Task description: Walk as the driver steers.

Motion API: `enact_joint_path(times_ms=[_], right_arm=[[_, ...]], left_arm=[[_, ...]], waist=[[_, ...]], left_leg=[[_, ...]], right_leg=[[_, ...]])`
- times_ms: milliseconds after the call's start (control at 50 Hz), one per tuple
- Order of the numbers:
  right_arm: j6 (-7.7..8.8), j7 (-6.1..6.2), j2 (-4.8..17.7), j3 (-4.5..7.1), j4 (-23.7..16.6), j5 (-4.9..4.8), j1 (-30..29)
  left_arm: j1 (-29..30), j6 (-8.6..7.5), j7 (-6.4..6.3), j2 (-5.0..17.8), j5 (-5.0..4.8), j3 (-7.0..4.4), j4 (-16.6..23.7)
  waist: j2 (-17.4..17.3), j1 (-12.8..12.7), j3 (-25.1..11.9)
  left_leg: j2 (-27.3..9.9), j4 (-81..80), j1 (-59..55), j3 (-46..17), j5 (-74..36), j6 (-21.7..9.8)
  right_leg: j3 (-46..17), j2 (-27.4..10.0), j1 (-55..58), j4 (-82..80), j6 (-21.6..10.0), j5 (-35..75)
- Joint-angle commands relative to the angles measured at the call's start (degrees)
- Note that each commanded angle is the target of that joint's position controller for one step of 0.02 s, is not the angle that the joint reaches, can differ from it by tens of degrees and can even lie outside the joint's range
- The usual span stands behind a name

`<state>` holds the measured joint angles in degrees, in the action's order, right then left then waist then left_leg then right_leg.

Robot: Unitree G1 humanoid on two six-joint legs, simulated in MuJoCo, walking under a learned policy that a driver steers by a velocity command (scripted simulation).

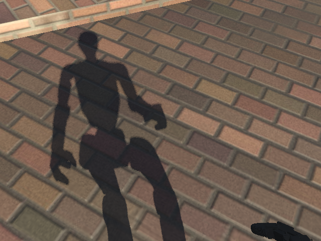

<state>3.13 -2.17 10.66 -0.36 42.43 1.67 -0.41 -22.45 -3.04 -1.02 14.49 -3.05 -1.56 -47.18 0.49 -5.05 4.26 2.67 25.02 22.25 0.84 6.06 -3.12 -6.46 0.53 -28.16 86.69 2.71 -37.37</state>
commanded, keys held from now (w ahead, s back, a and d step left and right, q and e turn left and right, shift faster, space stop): e+shift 0.90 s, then shift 0.04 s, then q+shift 0.06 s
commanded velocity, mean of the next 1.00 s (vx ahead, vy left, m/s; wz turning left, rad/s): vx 0.04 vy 0.00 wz -0.84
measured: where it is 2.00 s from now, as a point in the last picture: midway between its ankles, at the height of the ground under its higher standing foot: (211, 209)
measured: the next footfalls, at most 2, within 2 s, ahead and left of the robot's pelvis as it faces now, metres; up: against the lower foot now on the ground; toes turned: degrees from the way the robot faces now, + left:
right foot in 0.28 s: +0.20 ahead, -0.17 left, +0.00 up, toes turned -17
left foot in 0.74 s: +0.32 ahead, +0.00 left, +0.00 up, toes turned -49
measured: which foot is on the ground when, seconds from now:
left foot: down 0.00-0.28, up 0.30-0.72, down 0.74-1.00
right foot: up 0.00-0.26, down 0.28-0.74, up 0.76-1.00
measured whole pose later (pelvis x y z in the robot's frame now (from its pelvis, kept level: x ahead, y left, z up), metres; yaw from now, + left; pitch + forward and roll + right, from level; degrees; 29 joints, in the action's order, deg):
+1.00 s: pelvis +0.21 -0.02 +0.01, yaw -53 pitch +1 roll +0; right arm -0.7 2.6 14.2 3.5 41.9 1.2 7.0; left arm -12.8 3.9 -1.6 20.7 -0.9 -5.8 -32.3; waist 3.1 1.0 3.5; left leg -0.7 23.0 13.5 4.1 11.1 -2.0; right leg -4.7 -1.4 -32.1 64.1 5.9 -21.7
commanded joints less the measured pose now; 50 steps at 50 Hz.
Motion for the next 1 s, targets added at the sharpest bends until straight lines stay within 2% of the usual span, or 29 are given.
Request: enact_joint_path(times_ms=[20,40,60,80,100,140,240,260,280,300,320,340,360,380,400,420,460,520,660,720,740,760,780,800,820,840,900,960,1000], right_arm=[[-1.11,2.53,10.8,3.88,-3.9,-1.35,1.6],[-1.22,2.63,11.2,4.19,-2.7,-1.22,0.2],[-1.19,2.67,11.1,4.37,-1.9,-0.85,-0.9],[-0.97,3.12,11.2,4.61,-1.6,-0.51,-0.7],[-0.81,3.53,10.9,4.63,-1.3,-0.3,-0.6],[-1.0,4.24,10.4,4.73,-0.9,-0.96,-0.6],[-2.86,4.67,11.9,5.89,0.3,-3.27,0.8],[-3.12,4.64,11.7,6.06,0.5,-3.63,1.0],[-3.29,4.36,10.9,6.08,1.0,-3.18,2.7],[-3.44,3.84,9.9,5.91,-0.8,-1.0,4.2],[-3.69,3.2,9.4,5.23,-2.8,0.11,3.8],[-3.49,2.65,11.3,5.5,-2.2,-1.12,3.1],[-3.24,2.56,12.0,5.75,-2.4,-2.25,1.7],[-3.19,2.93,12.0,5.93,-2.0,-1.88,1.5],[-3.28,3.42,12.7,6.23,-2.1,-1.31,0.9],[-3.32,3.38,12.3,6.2,-2.1,-1.25,0.6],[-3.09,3.19,10.9,5.93,-1.5,-1.64,1.0],[-2.78,3.12,10.0,5.68,-1.3,-1.97,0.2],[-1.66,2.2,11.7,6.48,-1.3,-2.21,1.4],[-1.01,1.9,13.1,7.54,-0.1,-2.29,7.0],[-1.35,2.26,16.0,8.33,-0.3,-1.82,8.0],[-2.2,2.68,19.8,8.69,-0.8,-0.08,6.4],[-1.82,2.83,16.5,8.09,-2.6,1.27,4.2],[-1.84,3.4,13.6,7.28,-4.1,0.67,1.0],[-2.17,4.06,12.1,6.84,-4.9,-0.17,-0.9],[-2.44,4.78,11.8,6.6,-5.2,-0.86,-1.1],[-3.12,5.89,12.2,6.13,-4.8,-0.43,2.5],[-3.55,5.36,13.6,6.32,-3.2,-0.3,9.0],[-3.53,4.26,14.6,6.41,-2.8,-0.78,9.1]], left_arm=[[-6.3,1.75,-1.49,10.5,0.71,-3.41,4.0],[-5.7,2.74,-1.9,7.7,0.92,-3.26,4.9],[-3.9,2.85,-2.0,5.3,1.18,-2.66,6.1],[-1.4,2.39,-1.89,4.4,1.62,-2.67,7.1],[-0.6,2.08,-1.43,3.9,1.59,-2.78,7.6],[1.4,1.79,-0.14,3.4,1.57,-2.93,8.5],[5.6,3.26,2.21,5.9,2.08,-4.37,11.9],[4.0,3.33,2.22,6.2,2.27,-4.84,11.6],[0.0,3.18,1.74,9.0,2.77,-6.13,10.6],[-1.5,2.98,0.66,17.1,3.15,-8.26,11.7],[-1.0,2.61,1.06,18.8,4.92,-7.92,13.7],[1.5,2.11,1.88,17.3,4.64,-7.56,15.2],[4.9,1.8,1.76,15.7,3.48,-7.15,16.0],[7.9,2.26,1.27,14.2,1.96,-6.71,16.3],[10.4,2.97,0.4,13.1,1.38,-6.36,17.2],[11.6,3.59,-0.34,12.8,1.7,-6.22,18.1],[11.6,4.32,-1.25,13.0,2.42,-6.42,18.9],[11.1,4.93,-2.17,14.0,2.29,-6.95,19.3],[13.3,6.03,-1.82,14.0,2.35,-7.09,20.8],[15.9,6.26,-1.42,13.1,1.54,-6.66,21.6],[12.4,6.43,-1.17,9.9,1.58,-5.75,21.0],[10.8,6.09,-1.02,8.3,1.12,-5.26,22.4],[9.4,5.17,-0.56,14.0,2.06,-6.74,21.7],[9.0,5.19,-0.27,16.5,1.82,-7.62,20.1],[8.5,5.7,-0.4,16.0,1.9,-7.71,18.7],[7.7,6.14,-0.51,14.7,2.21,-7.41,18.1],[9.9,6.27,-0.19,11.6,1.19,-6.05,19.6],[14.3,5.72,-0.63,9.3,2.02,-4.73,21.3],[14.0,5.27,-0.77,7.4,3.02,-3.71,21.1]], waist=[[1.0,1.8,-19.1],[-1.9,0.0,-12.6],[-5.6,0.1,-9.7],[-6.8,1.3,-10.2],[-7.7,1.7,-11.2],[-8.0,2.5,-12.5],[-5.8,2.2,-8.6],[-4.1,1.3,-8.5],[0.9,-0.1,-9.1],[17.9,1.3,-8.3],[21.0,2.7,-16.9],[11.8,1.3,-19.7],[7.3,2.6,-16.2],[2.9,4.1,-12.6],[3.3,5.2,-11.7],[4.7,5.6,-11.5],[5.0,5.5,-12.6],[5.8,4.7,-13.3],[10.3,3.9,-11.5],[9.5,6.9,-11.3],[1.7,5.3,-13.3],[-16.3,2.4,-11.0],[-15.3,2.2,-9.4],[-11.3,1.8,-7.8],[-8.1,1.7,-6.3],[-6.9,2.2,-6.0],[-7.2,4.7,-4.9],[-7.4,8.4,-6.7],[-7.6,8.0,-8.4]], left_leg=[[-28.2,-2.1,-22.0,-17.2,-37.7,-18.3],[-23.2,-5.5,-12.0,-10.4,-36.1,-15.6],[-18.9,-6.8,-7.5,-4.3,-34.3,-13.0],[-17.2,-7.3,-6.4,-1.5,-33.2,-11.5],[-16.5,-7.1,-7.3,1.0,-33.8,-10.6],[-16.9,-6.5,-10.3,3.5,-30.9,-9.4],[-19.8,-0.1,-13.7,5.6,-20.1,-4.9],[-18.7,4.5,-13.0,7.2,-18.2,-2.8],[-15.3,13.8,-9.3,8.8,-15.0,0.1],[-6.8,32.5,4.7,11.9,10.6,5.7],[2.0,46.6,16.5,0.8,33.9,7.0],[0.4,50.6,17.8,-7.0,31.6,5.5],[-0.7,49.7,18.7,-7.7,26.7,4.3],[-1.9,45.7,19.0,-7.7,22.5,4.3],[-2.8,41.1,17.0,-8.1,19.1,4.4],[-2.1,38.5,14.1,-7.8,16.9,4.9],[-0.2,31.9,12.1,-7.8,14.6,6.0],[1.3,23.8,10.1,-9.1,12.9,7.2],[2.4,11.8,2.3,-10.2,11.7,6.3],[0.3,-3.0,-9.7,-8.8,3.6,4.7],[-9.3,-6.7,-17.6,-16.0,3.1,1.3],[-20.3,-10.5,-18.7,-31.2,0.6,-7.1],[-24.6,-11.4,-14.4,-34.7,0.8,-11.0],[-21.9,-10.3,-12.6,-27.6,2.5,-9.7],[-17.8,-9.3,-11.9,-21.2,4.4,-7.2],[-16.1,-8.7,-12.7,-17.6,3.7,-6.1],[-15.0,-9.4,-14.8,-9.4,-3.3,-7.4],[-16.7,-8.9,-20.5,-9.9,-8.2,-10.5],[-17.0,-7.6,-20.7,-9.4,-12.4,-11.4]], right_leg=[[-0.3,-8.3,-13.5,-4.6,5.4,10.2],[2.0,-8.5,-8.9,-13.0,6.3,14.2],[3.9,-7.9,-5.7,-21.4,6.3,17.8],[4.8,-7.4,-2.8,-27.1,5.5,23.7],[5.4,-7.0,-0.6,-31.4,4.5,27.8],[6.5,-6.4,1.6,-38.6,2.2,32.7],[9.2,-4.6,3.8,-48.4,-4.3,28.7],[10.1,-3.1,7.3,-52.0,-6.0,30.5],[7.8,-1.9,14.6,-56.1,-8.7,38.5],[-10.8,-12.5,23.7,-59.7,-15.1,71.4],[-30.2,-19.9,32.4,-63.3,-25.0,65.8],[-28.6,-19.8,31.6,-65.7,-23.9,55.5],[-24.4,-16.9,28.1,-66.1,-21.0,48.8],[-20.7,-14.1,23.9,-66.8,-18.1,42.8],[-18.6,-12.4,20.3,-67.2,-16.3,38.7],[-17.5,-10.4,17.7,-67.5,-15.4,37.4],[-17.0,-8.6,18.2,-67.0,-14.5,37.7],[-19.1,-7.7,18.5,-66.3,-14.1,35.2],[-26.4,-5.5,15.1,-64.8,-12.7,30.9],[-26.8,-1.8,10.3,-60.5,-9.8,29.2],[-21.5,2.9,5.0,-52.0,-7.1,12.5],[-7.7,11.4,-6.3,-39.2,-4.1,1.7],[-7.4,5.9,-8.6,-27.5,-1.8,3.9],[-5.5,3.7,-8.1,-23.0,-1.0,8.3],[-4.2,2.8,-8.3,-20.5,-0.2,12.2],[-3.1,2.2,-9.7,-16.6,0.5,15.2],[2.4,-0.9,-12.7,-14.1,2.4,18.7],[2.5,-2.3,-12.1,-21.2,4.0,16.0],[1.8,-1.8,-6.8,-27.9,3.7,12.6]])
Velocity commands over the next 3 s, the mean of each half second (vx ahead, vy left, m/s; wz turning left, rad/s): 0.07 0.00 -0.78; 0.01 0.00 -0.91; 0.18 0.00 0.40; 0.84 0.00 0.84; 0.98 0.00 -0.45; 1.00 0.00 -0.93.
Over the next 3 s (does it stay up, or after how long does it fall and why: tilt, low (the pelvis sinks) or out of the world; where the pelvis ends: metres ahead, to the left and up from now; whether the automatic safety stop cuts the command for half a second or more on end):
stays up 1.41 -0.51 -0.02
